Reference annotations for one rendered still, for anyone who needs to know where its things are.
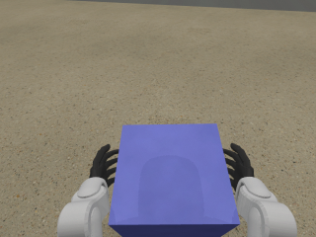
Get left robot hand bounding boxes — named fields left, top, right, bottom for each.
left=89, top=144, right=119, bottom=187

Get carton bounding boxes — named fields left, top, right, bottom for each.
left=108, top=123, right=241, bottom=237

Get right robot hand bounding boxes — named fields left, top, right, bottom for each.
left=222, top=143, right=255, bottom=192

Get robot right forearm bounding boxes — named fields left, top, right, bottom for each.
left=235, top=177, right=297, bottom=237

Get robot left forearm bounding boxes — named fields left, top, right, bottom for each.
left=57, top=177, right=111, bottom=237

